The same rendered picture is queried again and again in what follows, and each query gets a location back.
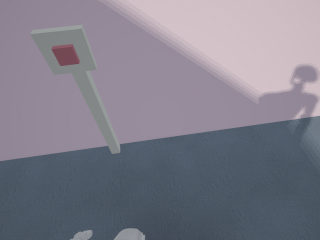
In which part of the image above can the robot left thigh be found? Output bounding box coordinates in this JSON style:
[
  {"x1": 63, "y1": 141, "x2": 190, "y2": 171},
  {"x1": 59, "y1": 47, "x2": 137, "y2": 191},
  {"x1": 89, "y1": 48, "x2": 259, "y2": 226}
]
[{"x1": 114, "y1": 228, "x2": 145, "y2": 240}]

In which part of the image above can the panel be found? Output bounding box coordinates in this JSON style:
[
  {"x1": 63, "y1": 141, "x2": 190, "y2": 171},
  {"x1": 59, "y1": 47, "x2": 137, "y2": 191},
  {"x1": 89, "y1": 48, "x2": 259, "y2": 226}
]
[{"x1": 30, "y1": 25, "x2": 120, "y2": 154}]

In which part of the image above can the button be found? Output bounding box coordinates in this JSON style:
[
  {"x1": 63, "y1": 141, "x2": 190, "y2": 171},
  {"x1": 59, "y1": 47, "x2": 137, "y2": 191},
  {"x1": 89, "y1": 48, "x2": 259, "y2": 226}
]
[{"x1": 51, "y1": 44, "x2": 80, "y2": 66}]

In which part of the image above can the robot left hand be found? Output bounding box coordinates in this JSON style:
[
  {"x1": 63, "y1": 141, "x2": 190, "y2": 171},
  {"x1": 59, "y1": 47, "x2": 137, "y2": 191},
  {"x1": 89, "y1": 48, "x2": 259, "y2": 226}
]
[{"x1": 70, "y1": 230, "x2": 93, "y2": 240}]

